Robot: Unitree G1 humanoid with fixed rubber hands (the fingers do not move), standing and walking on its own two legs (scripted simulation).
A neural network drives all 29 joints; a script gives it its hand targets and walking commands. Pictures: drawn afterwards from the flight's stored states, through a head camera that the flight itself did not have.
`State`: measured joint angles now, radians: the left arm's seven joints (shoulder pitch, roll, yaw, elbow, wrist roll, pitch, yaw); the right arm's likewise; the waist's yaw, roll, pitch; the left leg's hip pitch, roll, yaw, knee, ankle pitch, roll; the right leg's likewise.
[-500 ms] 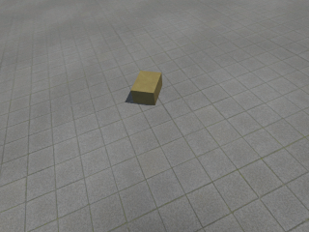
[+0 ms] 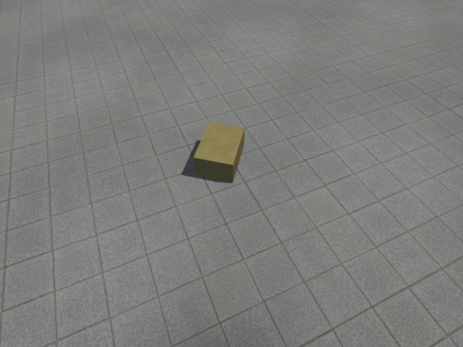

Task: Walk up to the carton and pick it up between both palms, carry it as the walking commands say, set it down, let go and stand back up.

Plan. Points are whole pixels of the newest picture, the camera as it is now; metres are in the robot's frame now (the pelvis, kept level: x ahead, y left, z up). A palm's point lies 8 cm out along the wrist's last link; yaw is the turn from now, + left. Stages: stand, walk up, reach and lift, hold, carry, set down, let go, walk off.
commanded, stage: walk up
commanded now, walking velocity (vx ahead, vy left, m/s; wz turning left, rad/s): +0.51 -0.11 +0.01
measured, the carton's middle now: (220, 151) +1.19 +0.10 -0.69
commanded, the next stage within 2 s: none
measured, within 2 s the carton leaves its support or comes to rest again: neither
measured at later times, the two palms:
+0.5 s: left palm (171, 230) +0.39 +0.17 -0.12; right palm (396, 341) +0.18 -0.29 -0.15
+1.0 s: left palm (139, 233) +0.39 +0.25 -0.14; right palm (313, 155) +0.64 -0.20 -0.13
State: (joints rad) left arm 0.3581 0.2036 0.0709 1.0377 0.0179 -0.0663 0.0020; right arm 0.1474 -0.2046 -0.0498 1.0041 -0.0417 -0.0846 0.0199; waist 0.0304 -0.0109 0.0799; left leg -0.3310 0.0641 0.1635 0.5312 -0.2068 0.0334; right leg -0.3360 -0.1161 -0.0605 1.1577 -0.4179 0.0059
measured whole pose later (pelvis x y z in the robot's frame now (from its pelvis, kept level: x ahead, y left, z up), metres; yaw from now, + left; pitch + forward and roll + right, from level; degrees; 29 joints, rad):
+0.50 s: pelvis +0.26 -0.06 -0.01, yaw +2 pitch +0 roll +0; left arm 0.08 0.19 0.05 0.93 0.05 -0.08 -0.02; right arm 0.42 -0.19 -0.04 1.09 -0.01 -0.06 0.00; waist -0.07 0.04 0.08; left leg -0.15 0.12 0.05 0.94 -0.51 -0.03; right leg -0.41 -0.08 -0.18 0.60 -0.18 -0.04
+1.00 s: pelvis +0.50 +0.02 -0.01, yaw +0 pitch +3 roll +0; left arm 0.50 0.19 0.07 1.07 0.03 -0.07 0.00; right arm 0.07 -0.20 -0.04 0.96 -0.04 -0.05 0.07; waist 0.08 -0.02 0.02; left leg -0.44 0.08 0.15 0.51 -0.12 -0.02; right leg -0.01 -0.19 -0.14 0.45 -0.43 0.10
